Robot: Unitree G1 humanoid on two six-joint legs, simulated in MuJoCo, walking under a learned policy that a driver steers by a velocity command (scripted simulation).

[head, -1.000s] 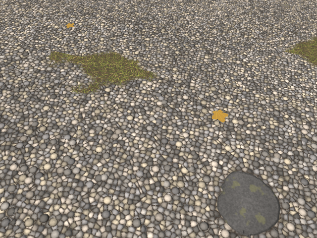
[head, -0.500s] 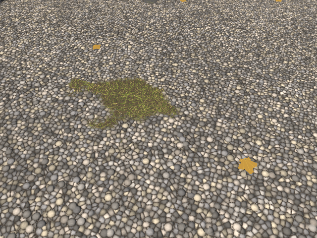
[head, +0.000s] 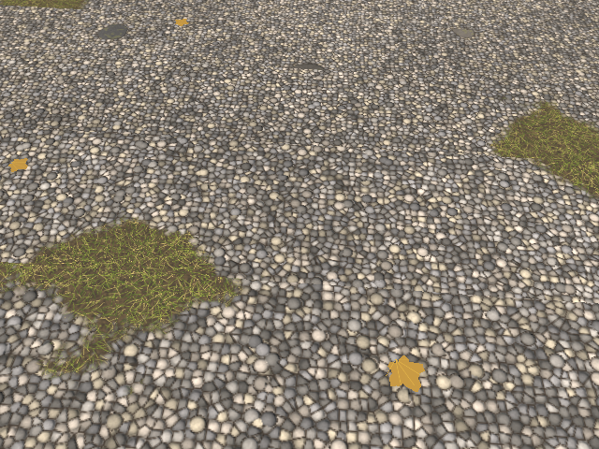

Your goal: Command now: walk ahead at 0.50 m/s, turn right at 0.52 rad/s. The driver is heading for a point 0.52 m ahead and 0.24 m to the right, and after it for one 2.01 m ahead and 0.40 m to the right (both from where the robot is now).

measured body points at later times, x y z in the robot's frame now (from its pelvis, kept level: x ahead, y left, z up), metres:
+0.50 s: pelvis +0.27 -0.08 +0.00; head +0.30 -0.11 +0.45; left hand +0.42 +0.17 -0.11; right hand +0.37 -0.39 -0.10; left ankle +0.41 +0.08 -0.67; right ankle +0.26 -0.15 -0.75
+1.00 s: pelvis +0.47 -0.10 -0.01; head +0.51 -0.13 +0.44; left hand +0.75 +0.06 -0.11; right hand +0.45 -0.40 -0.12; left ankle +0.59 -0.04 -0.75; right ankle +0.43 -0.24 -0.70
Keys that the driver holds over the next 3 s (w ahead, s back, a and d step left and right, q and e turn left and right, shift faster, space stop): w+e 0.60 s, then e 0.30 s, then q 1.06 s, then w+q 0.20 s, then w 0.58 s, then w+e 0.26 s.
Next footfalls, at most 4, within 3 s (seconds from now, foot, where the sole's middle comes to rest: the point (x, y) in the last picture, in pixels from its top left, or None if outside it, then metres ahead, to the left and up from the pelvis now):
0.26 right None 0.29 -0.15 -0.78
0.72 left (327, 398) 0.61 -0.07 -0.78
1.10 right None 0.48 -0.27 -0.78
1.70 right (430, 441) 0.50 -0.29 -0.78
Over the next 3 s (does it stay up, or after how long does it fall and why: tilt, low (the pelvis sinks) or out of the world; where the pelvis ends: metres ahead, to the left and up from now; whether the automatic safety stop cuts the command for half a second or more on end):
stays up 0.87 -0.07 -0.02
